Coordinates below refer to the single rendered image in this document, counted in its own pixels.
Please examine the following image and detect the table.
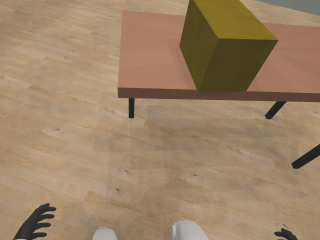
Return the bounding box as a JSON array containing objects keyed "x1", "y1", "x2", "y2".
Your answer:
[{"x1": 117, "y1": 10, "x2": 320, "y2": 169}]

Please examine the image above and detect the robot thigh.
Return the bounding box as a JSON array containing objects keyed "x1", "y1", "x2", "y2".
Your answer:
[
  {"x1": 92, "y1": 228, "x2": 118, "y2": 240},
  {"x1": 171, "y1": 220, "x2": 209, "y2": 240}
]

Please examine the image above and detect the right robot thigh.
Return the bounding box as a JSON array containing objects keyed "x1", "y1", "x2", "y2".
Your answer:
[{"x1": 171, "y1": 220, "x2": 209, "y2": 240}]

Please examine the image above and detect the carton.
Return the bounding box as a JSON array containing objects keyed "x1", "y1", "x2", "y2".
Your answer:
[{"x1": 179, "y1": 0, "x2": 279, "y2": 93}]

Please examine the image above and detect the robot left hand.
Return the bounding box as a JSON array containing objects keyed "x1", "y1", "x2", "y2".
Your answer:
[{"x1": 13, "y1": 203, "x2": 56, "y2": 240}]

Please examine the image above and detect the robot right hand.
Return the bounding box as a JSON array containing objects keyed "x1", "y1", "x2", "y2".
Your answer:
[{"x1": 274, "y1": 228, "x2": 298, "y2": 240}]

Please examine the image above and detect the left robot thigh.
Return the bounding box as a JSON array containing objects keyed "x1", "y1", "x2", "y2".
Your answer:
[{"x1": 92, "y1": 228, "x2": 118, "y2": 240}]

